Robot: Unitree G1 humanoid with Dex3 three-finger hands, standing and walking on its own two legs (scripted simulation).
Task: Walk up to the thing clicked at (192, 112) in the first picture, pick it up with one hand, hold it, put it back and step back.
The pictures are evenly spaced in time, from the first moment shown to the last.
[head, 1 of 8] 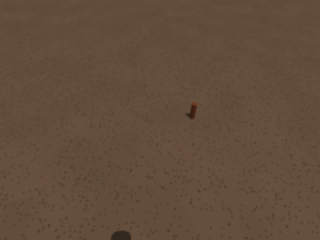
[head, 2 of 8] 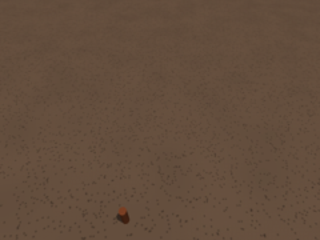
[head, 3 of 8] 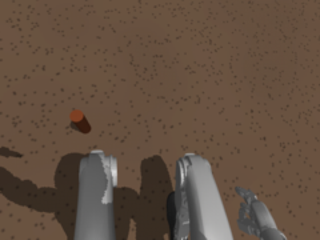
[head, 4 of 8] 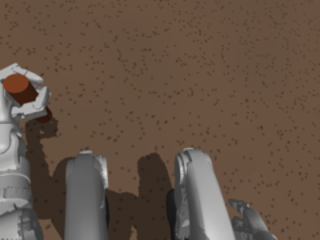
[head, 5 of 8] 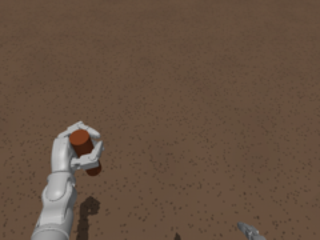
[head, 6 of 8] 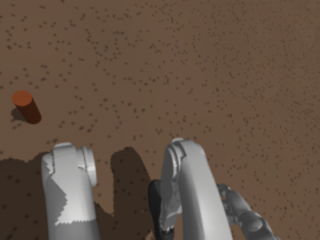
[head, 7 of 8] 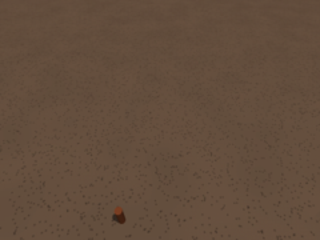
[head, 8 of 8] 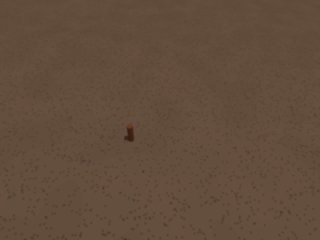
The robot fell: no
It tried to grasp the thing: yes
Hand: left
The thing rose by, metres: 0.69
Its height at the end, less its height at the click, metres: +0.00
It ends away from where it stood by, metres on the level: 0.02
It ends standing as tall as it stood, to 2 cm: yes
